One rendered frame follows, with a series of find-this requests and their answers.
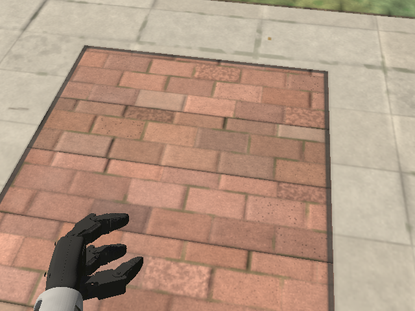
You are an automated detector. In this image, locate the robot left forearm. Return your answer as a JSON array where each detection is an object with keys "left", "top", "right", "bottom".
[{"left": 34, "top": 287, "right": 83, "bottom": 311}]

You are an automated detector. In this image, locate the left robot hand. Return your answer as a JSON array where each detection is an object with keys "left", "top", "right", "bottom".
[{"left": 44, "top": 213, "right": 143, "bottom": 301}]

